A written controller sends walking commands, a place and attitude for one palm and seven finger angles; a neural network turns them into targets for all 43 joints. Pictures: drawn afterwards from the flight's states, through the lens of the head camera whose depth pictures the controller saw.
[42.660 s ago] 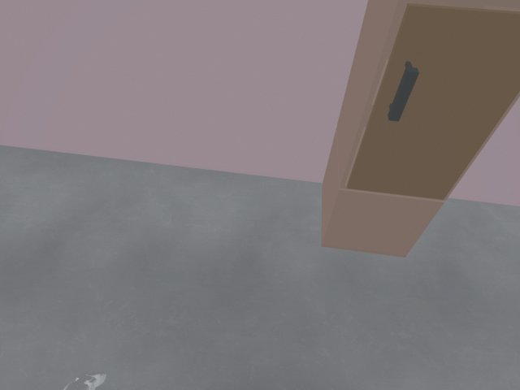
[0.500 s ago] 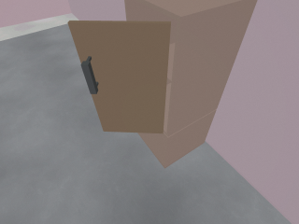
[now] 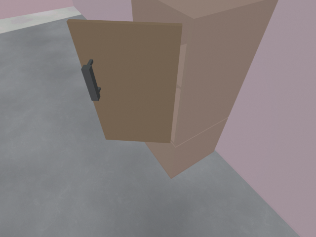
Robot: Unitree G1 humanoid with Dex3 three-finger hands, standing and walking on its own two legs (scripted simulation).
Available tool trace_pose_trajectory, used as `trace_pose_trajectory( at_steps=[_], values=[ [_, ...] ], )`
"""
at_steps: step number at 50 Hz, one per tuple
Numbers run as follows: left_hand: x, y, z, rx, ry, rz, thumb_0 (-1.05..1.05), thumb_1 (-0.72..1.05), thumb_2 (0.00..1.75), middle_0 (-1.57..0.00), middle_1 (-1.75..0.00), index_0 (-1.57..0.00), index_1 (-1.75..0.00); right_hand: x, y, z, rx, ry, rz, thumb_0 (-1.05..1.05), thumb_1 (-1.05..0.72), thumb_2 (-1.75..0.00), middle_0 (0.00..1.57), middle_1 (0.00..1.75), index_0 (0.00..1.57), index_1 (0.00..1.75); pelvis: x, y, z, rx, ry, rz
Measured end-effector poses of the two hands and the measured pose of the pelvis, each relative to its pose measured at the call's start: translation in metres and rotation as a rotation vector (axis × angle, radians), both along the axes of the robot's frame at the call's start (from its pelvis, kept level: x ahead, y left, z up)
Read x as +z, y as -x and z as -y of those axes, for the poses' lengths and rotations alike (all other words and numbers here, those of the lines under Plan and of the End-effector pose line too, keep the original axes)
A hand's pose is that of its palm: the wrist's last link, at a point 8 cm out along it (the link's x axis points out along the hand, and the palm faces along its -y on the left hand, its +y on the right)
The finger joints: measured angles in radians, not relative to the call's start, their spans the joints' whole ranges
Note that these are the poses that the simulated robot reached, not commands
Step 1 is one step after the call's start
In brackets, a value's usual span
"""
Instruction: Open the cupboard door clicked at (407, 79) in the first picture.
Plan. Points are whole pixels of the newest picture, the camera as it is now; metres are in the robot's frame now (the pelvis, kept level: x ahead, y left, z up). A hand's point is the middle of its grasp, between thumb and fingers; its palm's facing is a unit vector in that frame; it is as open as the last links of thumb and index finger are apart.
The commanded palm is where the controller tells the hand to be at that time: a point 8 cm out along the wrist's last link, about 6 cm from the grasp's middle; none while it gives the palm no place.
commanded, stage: look again from close up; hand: left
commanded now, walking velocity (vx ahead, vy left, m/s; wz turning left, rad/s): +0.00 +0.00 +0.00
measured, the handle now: (93, 80) +0.59 +0.27 +0.06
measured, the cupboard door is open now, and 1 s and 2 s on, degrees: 54 54 54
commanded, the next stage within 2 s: shuffle to correct the standing spot in 0.28 s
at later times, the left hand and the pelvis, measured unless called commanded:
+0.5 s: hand out of the picture +0.01 +0.16 -0.17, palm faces +0.04 -0.98 -0.19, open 7.4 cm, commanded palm none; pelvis +0.02 -0.01 +0.00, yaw +0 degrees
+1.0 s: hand out of the picture +0.12 +0.22 -0.17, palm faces +0.04 -0.97 -0.22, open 7.3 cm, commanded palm none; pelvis +0.07 +0.03 +0.00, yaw +1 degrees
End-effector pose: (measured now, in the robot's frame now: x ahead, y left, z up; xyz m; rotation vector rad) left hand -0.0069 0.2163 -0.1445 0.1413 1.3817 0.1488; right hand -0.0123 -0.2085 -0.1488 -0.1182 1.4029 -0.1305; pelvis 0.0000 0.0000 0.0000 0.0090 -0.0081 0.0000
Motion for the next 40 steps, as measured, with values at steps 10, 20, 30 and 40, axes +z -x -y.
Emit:
trace_pose_trajectory(
  at_steps=[10, 20, 30, 40],
  values=[
    [0.000, -0.008, 0.003, 0.006, -0.001, -0.005, 0.01, 0.91, 0.90, -0.20, -0.30, -0.20, -0.30, 0.003, -0.026, 0.014, 0.010, 0.026, 0.036, 0.02, -0.93, -0.90, 0.20, 0.30, 0.20, 0.30, 0.001, -0.011, 0.003, -0.002, -0.004, 0.000],
    [0.001, -0.014, 0.007, 0.007, 0.001, -0.008, 0.00, 0.91, 0.90, -0.20, -0.30, -0.20, -0.30, 0.004, -0.036, 0.020, 0.015, 0.031, 0.033, 0.01, -0.92, -0.90, 0.20, 0.30, 0.20, 0.30, 0.001, -0.017, 0.008, -0.001, -0.004, -0.001],
    [-0.003, -0.015, 0.000, 0.058, -0.003, -0.005, 0.00, 0.91, 0.90, -0.20, -0.30, -0.20, -0.30, -0.002, -0.041, 0.018, 0.041, 0.030, -0.008, 0.01, -0.91, -0.90, 0.20, 0.30, 0.20, 0.30, -0.004, -0.028, 0.001, 0.020, 0.011, -0.004],
    [-0.011, -0.021, -0.042, 0.060, -0.006, -0.091, 0.00, 0.91, 0.90, -0.20, -0.30, -0.20, -0.30, 0.006, -0.070, -0.009, 0.027, 0.071, 0.055, 0.01, -0.91, -0.90, 0.20, 0.30, 0.20, 0.30, -0.008, -0.049, -0.033, -0.006, -0.007, -0.010]
  ],
)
